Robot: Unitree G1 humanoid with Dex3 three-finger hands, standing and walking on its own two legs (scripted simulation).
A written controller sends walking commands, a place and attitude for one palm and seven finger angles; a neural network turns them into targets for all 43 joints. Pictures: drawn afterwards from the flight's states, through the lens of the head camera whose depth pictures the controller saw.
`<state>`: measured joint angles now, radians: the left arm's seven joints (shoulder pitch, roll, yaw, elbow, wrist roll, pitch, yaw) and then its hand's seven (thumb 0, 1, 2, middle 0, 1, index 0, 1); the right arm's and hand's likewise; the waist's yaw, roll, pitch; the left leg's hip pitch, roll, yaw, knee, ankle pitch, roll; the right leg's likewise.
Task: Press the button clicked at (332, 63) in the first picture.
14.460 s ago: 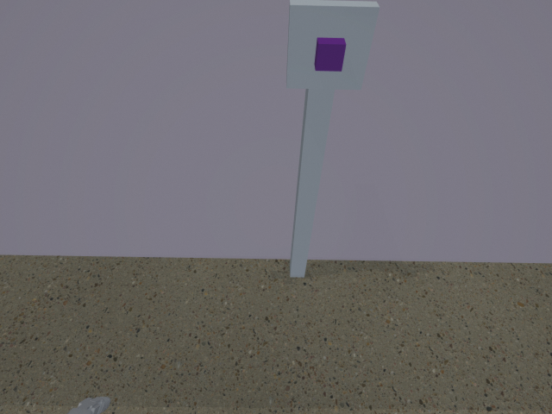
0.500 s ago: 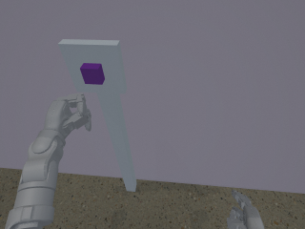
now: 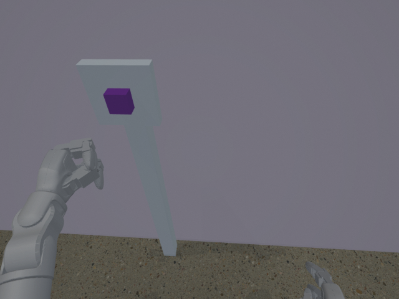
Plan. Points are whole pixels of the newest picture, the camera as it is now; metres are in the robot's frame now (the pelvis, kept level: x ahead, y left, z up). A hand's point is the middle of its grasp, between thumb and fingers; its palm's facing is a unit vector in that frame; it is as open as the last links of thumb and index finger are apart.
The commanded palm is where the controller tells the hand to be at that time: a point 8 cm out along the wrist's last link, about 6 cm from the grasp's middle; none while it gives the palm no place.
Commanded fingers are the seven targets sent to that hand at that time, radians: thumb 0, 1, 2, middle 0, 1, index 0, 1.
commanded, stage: draw the hand back to the body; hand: left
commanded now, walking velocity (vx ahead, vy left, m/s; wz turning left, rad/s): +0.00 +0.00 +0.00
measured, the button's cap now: (120, 100) +0.49 +0.22 +0.18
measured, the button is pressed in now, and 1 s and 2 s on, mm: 0 0 0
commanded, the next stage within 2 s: step back with the hand held close in 1.10 s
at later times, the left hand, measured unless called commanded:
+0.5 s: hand (66, 200) +0.23 +0.23 +0.16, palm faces +0.35 -0.89 -0.29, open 3.1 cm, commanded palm +0.17 +0.28 +0.17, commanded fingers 0.00 0.90 0.90 -1.30 -1.50 -1.30 -1.50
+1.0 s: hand (40, 218) +0.19 +0.26 +0.16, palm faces +0.40 -0.84 -0.37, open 3.1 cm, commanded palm +0.14 +0.30 +0.18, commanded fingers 0.00 0.90 0.90 -1.30 -1.50 -1.30 -1.50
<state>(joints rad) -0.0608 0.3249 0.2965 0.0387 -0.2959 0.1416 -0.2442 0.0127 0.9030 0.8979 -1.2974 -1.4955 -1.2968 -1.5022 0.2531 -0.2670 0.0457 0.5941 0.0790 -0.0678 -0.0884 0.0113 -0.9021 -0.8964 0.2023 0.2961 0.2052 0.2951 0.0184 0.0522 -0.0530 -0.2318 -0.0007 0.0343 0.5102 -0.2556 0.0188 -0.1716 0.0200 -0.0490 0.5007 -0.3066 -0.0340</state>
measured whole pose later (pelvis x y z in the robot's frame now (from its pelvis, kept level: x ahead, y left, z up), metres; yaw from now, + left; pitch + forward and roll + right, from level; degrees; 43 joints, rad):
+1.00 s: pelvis +0.02 +0.02 +0.01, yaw +0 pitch -4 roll -1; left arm 0.54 0.32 0.27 -0.49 -0.07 -0.08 0.10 0.01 0.89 0.90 -1.30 -1.49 -1.30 -1.50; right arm 0.19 -0.23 0.03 0.60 0.00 -0.05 -0.07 0.01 -0.90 -0.90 0.20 0.30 0.21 0.30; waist 0.08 0.06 0.00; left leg -0.12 -0.02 0.04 0.42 -0.24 0.04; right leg -0.04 0.01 -0.04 0.37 -0.27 -0.01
